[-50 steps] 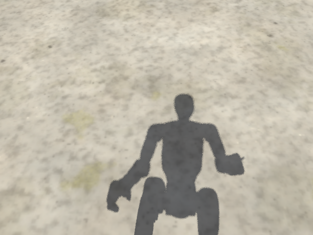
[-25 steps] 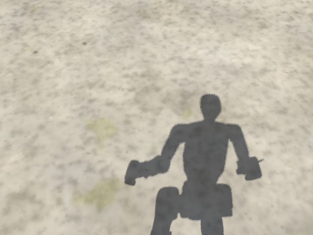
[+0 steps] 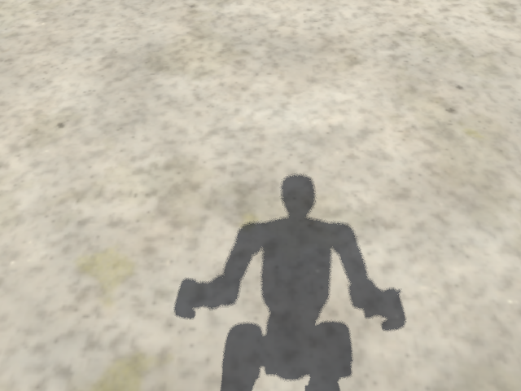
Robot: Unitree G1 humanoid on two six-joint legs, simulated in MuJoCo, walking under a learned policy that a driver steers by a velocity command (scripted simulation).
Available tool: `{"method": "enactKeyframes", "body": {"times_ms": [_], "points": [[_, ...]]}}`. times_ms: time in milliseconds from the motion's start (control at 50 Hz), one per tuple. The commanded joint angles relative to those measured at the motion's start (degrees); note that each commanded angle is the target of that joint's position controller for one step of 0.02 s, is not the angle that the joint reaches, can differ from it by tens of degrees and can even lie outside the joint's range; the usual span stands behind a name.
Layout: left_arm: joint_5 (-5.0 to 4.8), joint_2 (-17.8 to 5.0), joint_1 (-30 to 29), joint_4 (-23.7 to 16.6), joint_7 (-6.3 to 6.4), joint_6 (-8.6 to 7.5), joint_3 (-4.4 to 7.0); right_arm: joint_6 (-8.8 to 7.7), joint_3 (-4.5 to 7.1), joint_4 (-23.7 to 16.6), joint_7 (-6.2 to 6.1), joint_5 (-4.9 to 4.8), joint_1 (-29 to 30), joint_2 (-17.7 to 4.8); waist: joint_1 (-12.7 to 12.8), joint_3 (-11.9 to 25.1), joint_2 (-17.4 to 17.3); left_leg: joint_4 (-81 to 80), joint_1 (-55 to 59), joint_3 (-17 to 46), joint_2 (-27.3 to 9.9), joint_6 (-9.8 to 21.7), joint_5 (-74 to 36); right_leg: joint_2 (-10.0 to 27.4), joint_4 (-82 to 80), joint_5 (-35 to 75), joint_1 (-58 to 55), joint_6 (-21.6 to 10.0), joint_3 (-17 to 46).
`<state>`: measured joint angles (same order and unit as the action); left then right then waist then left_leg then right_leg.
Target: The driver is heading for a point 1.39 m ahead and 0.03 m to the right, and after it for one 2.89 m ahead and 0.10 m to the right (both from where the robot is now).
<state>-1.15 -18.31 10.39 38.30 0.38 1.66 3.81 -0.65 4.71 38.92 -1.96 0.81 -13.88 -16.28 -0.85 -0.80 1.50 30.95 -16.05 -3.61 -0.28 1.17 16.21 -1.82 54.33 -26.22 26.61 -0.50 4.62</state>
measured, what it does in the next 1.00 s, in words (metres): walks ahead: right foot, then left foot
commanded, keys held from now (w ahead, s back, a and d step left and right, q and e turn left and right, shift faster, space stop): w+e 0.28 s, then w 0.06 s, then w+q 0.66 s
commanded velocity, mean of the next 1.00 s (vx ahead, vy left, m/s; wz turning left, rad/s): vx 0.43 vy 0.00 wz -0.01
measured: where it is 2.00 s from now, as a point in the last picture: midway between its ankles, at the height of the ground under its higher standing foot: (284, 219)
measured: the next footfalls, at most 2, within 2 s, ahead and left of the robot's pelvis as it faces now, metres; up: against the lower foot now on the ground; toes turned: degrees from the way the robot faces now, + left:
right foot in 0.24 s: +0.11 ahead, -0.17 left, +0.00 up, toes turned -12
left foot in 0.74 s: +0.51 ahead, -0.06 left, +0.00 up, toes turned -5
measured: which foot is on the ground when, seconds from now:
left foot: down 0.00-0.24, up 0.26-0.72, down 0.74-1.00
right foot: up 0.00-0.22, down 0.24-0.76, up 0.78-1.00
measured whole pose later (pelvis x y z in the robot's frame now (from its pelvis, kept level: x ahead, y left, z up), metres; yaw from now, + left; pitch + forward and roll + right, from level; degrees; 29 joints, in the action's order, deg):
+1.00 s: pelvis +0.46 -0.13 +0.01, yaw +2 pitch +2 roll +2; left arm 1.2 -17.0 8.9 35.7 0.3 -5.9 1.3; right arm -3.0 3.5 41.8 0.6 -0.7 -16.9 -16.4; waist -2.2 -2.2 1.4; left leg 19.8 -12.1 4.8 8.3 6.0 9.0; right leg 6.0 54.4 -14.2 37.1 3.6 5.8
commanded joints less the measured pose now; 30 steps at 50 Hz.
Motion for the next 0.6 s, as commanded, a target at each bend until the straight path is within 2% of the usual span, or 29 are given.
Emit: {"method": "enactKeyframes", "body": {"times_ms": [20, 80, 120, 160, 180, 200, 220, 240, 260, 280, 300, 320, 340, 360, 380, 400, 460, 520, 600], "points": [[-0.09, -4.60, -4.30, -6.16, -0.73, -1.21, 1.44, -1.91, 2.06, -3.28, -0.88, -1.13, -0.03, -8.79, -1.13, -0.73, -7.34, -20.24, 12.60, 23.70, -20.07, 10.80, 15.04, 6.28, 9.70, 1.41, 19.48, 0.91, 0.66], [0.01, -2.65, -5.06, -6.64, -1.81, -1.46, 0.69, -2.07, 2.34, -2.76, -0.39, -0.90, 0.23, -9.76, -1.98, -0.30, -8.10, -21.11, 8.33, 10.87, -15.36, 8.06, 6.77, 6.70, 1.71, 6.43, 10.96, 1.90, -4.07], [-0.01, -1.55, -5.03, -6.92, -2.45, -1.80, 0.17, -2.30, 2.74, -2.36, 0.38, -1.28, 0.94, -10.81, -1.77, 0.22, -8.48, -20.66, 5.08, 5.05, -14.10, 7.34, 3.54, 6.37, -6.40, 7.34, 3.18, 1.36, -5.99], [-0.06, -2.64, -3.74, -6.68, -2.72, -1.90, 0.47, -2.31, 3.13, -1.44, 1.31, -1.83, 0.15, -11.82, -1.49, 0.59, -8.58, -19.30, 4.58, 3.39, -15.14, 7.59, 4.22, 5.27, -11.61, 7.21, -1.66, 0.58, -8.15], [-0.17, -3.08, -2.02, -6.25, -2.74, -1.87, 0.72, -2.15, 3.17, -1.08, 1.70, -2.22, 0.48, -11.94, -0.38, 0.72, -8.09, -17.71, 3.90, 2.75, -15.82, 7.28, 5.87, 4.63, -14.89, 8.92, -4.66, -0.21, -9.35], [-0.18, -3.33, 0.85, -5.12, -2.68, -1.79, 1.05, -1.97, 3.03, -0.78, 1.97, -2.57, 1.08, -11.46, 1.27, 0.81, -7.22, -14.83, 1.67, 1.26, -15.71, 6.46, 7.76, 3.24, -18.35, 10.58, -9.43, -1.14, -11.12], [-0.16, -4.61, 4.84, -3.49, -2.35, -1.62, 1.90, -1.97, 2.55, -0.46, 2.13, -2.31, 0.56, -9.95, 2.75, 1.51, -5.54, -9.44, -1.54, -1.04, -14.52, 5.19, 7.47, 0.97, -19.62, 9.77, -15.75, -2.27, -12.48], [-0.63, -7.73, 11.98, -1.52, -1.80, -1.57, 3.65, -2.09, 1.42, -0.24, 2.34, -1.29, -0.04, -6.72, 5.80, 3.80, 0.13, 4.71, -6.22, -5.44, -11.22, 2.78, 3.38, 0.69, -22.55, 8.24, -25.08, -4.55, -8.98], [-0.27, -15.82, 18.08, -1.56, -0.89, -1.93, 5.38, -2.66, -0.07, -3.66, 2.19, 0.68, 2.88, -2.08, 6.97, 3.66, 17.58, 31.36, -24.51, -8.28, -3.87, -2.80, 15.50, 15.18, -32.31, 3.14, -33.69, -12.20, 19.67], [0.08, -16.51, 16.97, -4.00, -1.65, -3.81, 4.73, -4.29, 0.02, -6.59, 1.98, -1.06, 6.07, -4.02, 7.39, 6.69, 14.96, 42.05, -37.70, 4.75, 1.51, -3.01, 18.20, 22.05, -43.12, -11.45, -35.94, -20.94, 43.84], [0.25, -11.30, 15.39, -3.79, -1.97, -5.09, 3.23, -5.47, 0.77, -6.41, 2.44, -3.22, 7.78, -7.71, 7.21, 3.28, 8.78, 44.21, -41.64, 7.71, -2.23, -1.18, 13.14, 23.15, -44.17, -11.51, -35.26, -20.23, 39.69], [0.51, -8.28, 13.52, -3.77, -2.02, -5.71, 2.23, -6.12, 0.87, -5.51, 2.71, -3.07, 7.01, -8.41, 5.48, 1.27, 7.25, 41.58, -40.15, 7.53, -4.25, 0.22, 7.50, 21.33, -42.41, -6.14, -31.92, -18.09, 32.96], [0.74, -6.59, 10.47, -4.22, -1.87, -5.72, 1.62, -6.30, 0.78, -3.89, 2.56, -1.62, 5.73, -7.90, 3.70, 0.49, 3.73, 38.03, -36.79, 7.61, -6.09, 0.26, 2.70, 18.82, -41.00, 0.90, -28.39, -15.86, 26.64], [1.10, -5.46, 7.80, -4.46, -1.61, -5.65, 1.08, -6.07, 0.96, -2.94, 2.74, -0.76, 4.70, -7.84, 2.00, -0.02, 3.96, 34.00, -33.06, 7.59, -7.04, 0.04, -0.83, 16.53, -41.27, 7.95, -24.97, -14.28, 20.92], [1.53, -5.12, 6.61, -4.59, -1.27, -5.77, 0.80, -5.54, 0.95, -1.89, 3.17, -0.83, 3.84, -7.53, 1.17, 0.26, 4.84, 32.34, -30.08, 6.87, -7.18, -0.37, -3.92, 15.17, -42.15, 14.04, -22.99, -13.30, 17.05], [1.69, -5.37, 6.63, -4.19, -0.96, -6.04, 0.82, -5.00, 0.71, -0.97, 3.46, -0.89, 3.57, -6.77, 1.11, 0.67, 4.13, 30.82, -29.09, 5.86, -6.75, -1.00, -6.86, 14.48, -42.80, 20.48, -22.83, -12.98, 13.68], [1.40, -5.65, 8.89, -1.82, -0.23, -6.43, 0.79, -4.02, -0.39, -0.42, 3.67, -1.08, 6.63, -4.31, 2.15, -0.05, 1.09, 22.01, -28.69, 4.87, -6.04, -2.16, -14.95, 12.77, -43.98, 32.05, -23.65, -10.96, 4.90], [1.44, -6.16, 10.42, 0.24, 0.28, -6.59, 0.80, -4.23, -1.48, -1.25, 4.44, -1.99, 11.86, -2.55, 4.19, -2.14, 2.03, 10.34, -24.24, 2.99, -4.08, -1.64, -23.61, 11.01, -46.61, 31.27, -21.77, -8.48, -1.50], [1.15, -6.73, 13.10, 3.21, 0.39, -6.64, 1.12, -4.58, -2.07, -3.08, 5.84, -2.60, 17.52, -2.16, 6.16, -5.45, 1.15, 1.65, -23.55, 2.91, -2.20, 0.31, -26.01, 13.38, -47.88, 31.21, -25.91, -7.98, -4.85]]}}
